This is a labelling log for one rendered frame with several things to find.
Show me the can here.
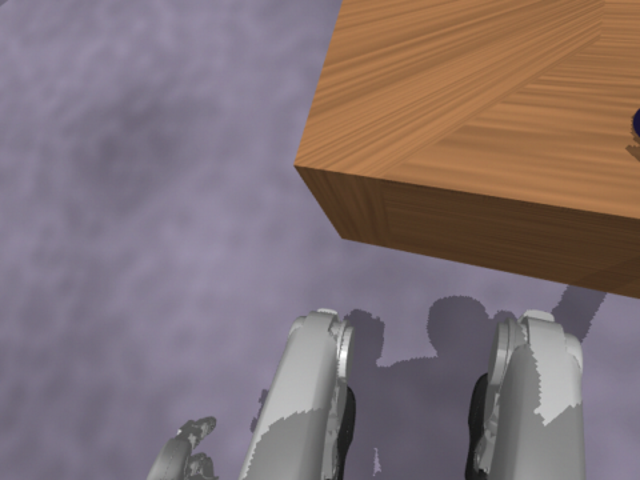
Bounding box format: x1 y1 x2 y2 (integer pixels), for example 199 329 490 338
633 108 640 137

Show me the left robot foot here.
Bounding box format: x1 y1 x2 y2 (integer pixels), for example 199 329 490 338
325 386 356 480

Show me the left robot hand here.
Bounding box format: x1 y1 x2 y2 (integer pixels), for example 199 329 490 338
146 417 219 480

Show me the right robot foot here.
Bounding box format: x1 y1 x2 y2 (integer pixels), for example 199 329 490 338
465 373 489 480

